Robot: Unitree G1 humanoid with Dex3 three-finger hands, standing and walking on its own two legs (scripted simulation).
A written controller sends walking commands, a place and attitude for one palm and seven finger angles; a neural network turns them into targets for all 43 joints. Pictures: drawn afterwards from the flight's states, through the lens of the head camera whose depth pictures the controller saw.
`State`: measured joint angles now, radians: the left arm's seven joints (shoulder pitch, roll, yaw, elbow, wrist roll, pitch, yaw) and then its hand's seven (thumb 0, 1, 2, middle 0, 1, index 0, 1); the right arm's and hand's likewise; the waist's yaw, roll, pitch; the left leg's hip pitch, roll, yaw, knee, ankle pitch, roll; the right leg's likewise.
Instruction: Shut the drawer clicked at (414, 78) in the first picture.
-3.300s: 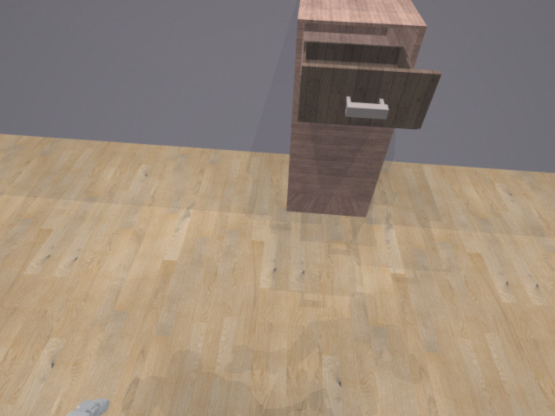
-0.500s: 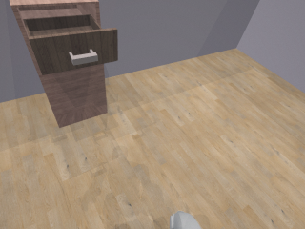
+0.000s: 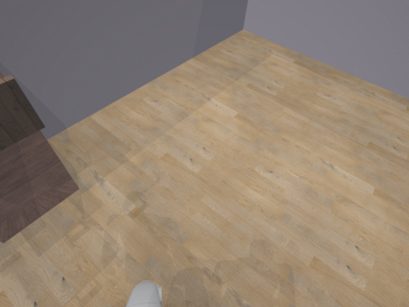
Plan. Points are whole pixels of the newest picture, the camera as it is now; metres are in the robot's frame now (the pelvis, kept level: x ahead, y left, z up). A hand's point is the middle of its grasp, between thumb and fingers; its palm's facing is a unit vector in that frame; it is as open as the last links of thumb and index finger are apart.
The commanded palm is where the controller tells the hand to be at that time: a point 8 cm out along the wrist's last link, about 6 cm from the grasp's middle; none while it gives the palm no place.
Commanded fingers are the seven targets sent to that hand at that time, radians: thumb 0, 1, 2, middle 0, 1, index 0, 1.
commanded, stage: walk to a spot facing it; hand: left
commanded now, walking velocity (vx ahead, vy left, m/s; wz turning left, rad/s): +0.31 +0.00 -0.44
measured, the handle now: out of the picture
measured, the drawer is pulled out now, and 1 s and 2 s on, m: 0.30 0.30 0.30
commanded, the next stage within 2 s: turn to face it in 0.64 s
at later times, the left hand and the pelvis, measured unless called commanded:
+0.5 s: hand (104, 250) +0.27 +0.25 -0.17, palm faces -0.18 -0.97 -0.18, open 7.4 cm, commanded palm none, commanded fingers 0.00 0.90 0.90 -0.20 -0.30 -0.20 -0.30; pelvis +0.17 +0.06 +0.01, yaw -17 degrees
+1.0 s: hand (164, 203) +0.39 +0.11 -0.15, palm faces -0.39 -0.90 -0.19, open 7.4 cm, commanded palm none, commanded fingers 0.00 0.90 0.90 -0.20 -0.30 -0.20 -0.30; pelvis +0.22 +0.00 +0.00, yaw -23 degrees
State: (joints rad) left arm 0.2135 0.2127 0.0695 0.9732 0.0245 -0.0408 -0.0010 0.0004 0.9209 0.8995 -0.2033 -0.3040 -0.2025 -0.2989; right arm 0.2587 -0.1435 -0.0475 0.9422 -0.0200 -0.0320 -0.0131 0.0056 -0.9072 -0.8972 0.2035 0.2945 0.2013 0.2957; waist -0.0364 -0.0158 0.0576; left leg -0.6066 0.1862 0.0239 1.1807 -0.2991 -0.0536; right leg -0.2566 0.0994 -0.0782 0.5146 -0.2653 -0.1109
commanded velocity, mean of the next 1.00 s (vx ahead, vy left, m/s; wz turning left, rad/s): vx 0.04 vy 0.00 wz -0.25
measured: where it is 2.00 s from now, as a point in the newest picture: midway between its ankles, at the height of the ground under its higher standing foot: outside the picture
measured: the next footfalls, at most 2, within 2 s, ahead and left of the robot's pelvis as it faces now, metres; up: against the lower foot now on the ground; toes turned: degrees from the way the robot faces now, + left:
left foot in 0.22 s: +0.23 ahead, +0.17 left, +0.00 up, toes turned +0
right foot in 0.68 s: +0.23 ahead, -0.11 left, +0.00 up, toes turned -32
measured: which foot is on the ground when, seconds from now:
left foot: up 0.00-0.20, down 0.22-0.68, up 0.70-1.00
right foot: down 0.00-0.24, up 0.26-0.66, down 0.68-1.00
